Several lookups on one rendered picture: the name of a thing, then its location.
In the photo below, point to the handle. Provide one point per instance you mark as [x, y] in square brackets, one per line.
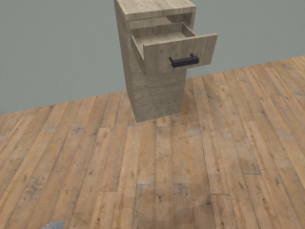
[184, 61]

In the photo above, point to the drawer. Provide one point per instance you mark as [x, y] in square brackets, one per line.
[154, 45]

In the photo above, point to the cabinet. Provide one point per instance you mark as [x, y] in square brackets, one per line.
[157, 95]

